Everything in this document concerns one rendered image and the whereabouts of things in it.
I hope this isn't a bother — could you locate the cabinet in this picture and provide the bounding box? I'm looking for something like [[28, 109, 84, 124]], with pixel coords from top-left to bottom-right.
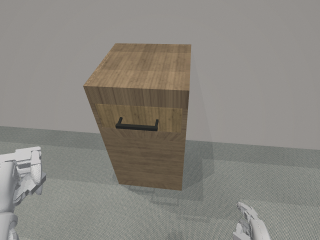
[[83, 43, 191, 191]]

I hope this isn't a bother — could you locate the handle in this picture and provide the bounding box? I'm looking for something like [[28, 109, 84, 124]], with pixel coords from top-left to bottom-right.
[[115, 117, 159, 132]]

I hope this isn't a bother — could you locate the right robot hand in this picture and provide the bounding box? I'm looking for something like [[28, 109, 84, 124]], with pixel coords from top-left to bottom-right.
[[233, 201, 271, 240]]

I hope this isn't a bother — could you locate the drawer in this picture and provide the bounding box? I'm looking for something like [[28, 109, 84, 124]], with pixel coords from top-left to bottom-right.
[[95, 103, 183, 133]]

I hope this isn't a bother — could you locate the left robot hand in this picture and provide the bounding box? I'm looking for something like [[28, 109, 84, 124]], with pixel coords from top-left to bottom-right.
[[0, 146, 46, 213]]

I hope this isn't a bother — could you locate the left robot forearm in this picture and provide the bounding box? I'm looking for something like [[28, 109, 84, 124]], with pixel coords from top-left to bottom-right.
[[0, 212, 19, 240]]

